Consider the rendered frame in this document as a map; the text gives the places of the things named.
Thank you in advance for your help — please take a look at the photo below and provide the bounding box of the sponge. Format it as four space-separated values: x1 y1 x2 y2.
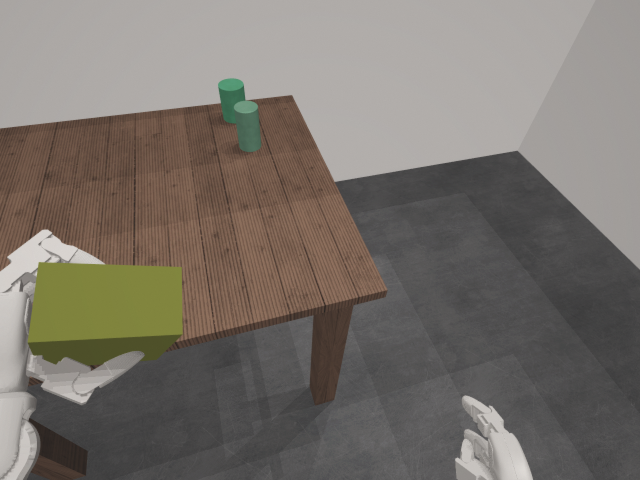
28 262 183 366

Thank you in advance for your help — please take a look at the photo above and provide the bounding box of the table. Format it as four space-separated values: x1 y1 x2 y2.
0 95 388 480

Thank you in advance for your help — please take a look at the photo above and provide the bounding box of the robot left hand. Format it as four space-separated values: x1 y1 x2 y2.
0 230 145 405

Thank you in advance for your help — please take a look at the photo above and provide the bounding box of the robot right hand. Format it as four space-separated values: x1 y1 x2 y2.
455 396 533 480

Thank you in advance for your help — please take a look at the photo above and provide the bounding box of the left robot forearm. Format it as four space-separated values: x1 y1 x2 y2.
0 392 41 480

